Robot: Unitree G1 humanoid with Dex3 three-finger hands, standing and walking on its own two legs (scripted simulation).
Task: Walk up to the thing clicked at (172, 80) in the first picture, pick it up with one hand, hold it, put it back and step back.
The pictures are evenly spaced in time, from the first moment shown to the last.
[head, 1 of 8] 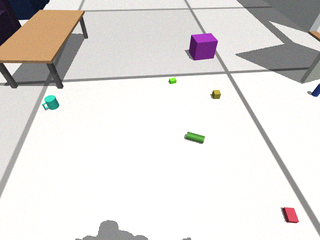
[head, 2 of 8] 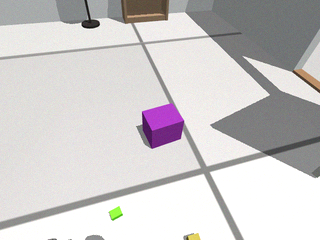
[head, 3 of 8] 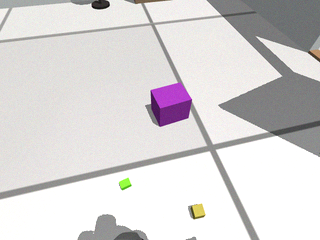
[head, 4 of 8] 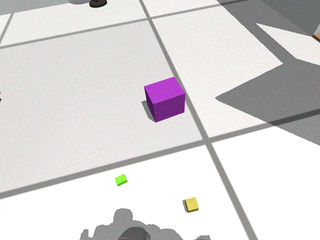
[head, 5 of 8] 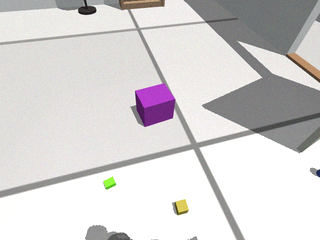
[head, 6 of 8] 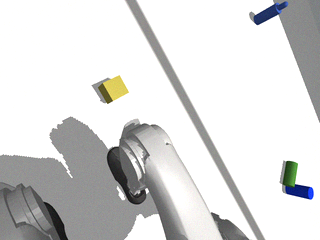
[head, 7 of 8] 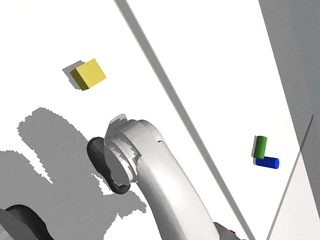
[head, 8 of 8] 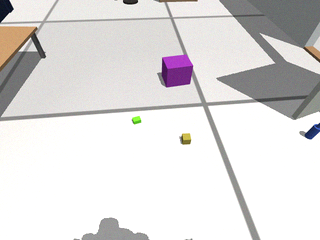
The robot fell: no
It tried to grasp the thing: yes
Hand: left
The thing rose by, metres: 0.00
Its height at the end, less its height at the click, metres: +0.00
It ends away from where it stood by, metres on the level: 0.03
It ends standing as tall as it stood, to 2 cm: yes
